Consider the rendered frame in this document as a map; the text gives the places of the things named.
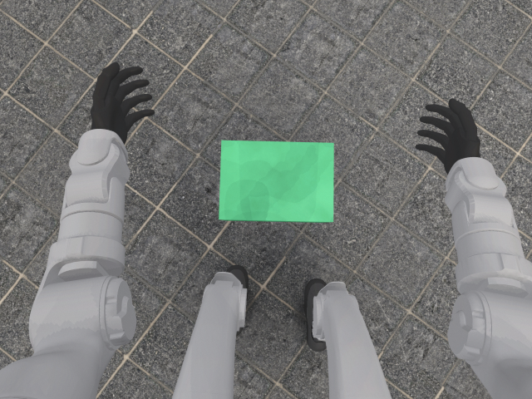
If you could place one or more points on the robot right upper arm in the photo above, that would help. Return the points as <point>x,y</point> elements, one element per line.
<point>493,333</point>

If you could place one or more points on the carton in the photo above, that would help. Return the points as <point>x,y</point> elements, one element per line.
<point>276,181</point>

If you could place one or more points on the robot right hand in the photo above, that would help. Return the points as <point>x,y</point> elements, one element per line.
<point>461,140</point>

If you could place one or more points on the robot right thigh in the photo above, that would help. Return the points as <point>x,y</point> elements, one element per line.
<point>354,370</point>

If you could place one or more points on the robot left hand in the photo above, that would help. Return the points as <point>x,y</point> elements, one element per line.
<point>109,110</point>

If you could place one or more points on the robot left forearm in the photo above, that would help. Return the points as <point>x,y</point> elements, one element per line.
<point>92,218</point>

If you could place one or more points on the robot right forearm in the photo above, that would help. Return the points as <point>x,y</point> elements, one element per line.
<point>487,241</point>

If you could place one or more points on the right robot foot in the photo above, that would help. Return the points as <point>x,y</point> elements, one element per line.
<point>312,289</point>

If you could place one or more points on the robot left upper arm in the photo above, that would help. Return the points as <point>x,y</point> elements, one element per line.
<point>76,328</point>

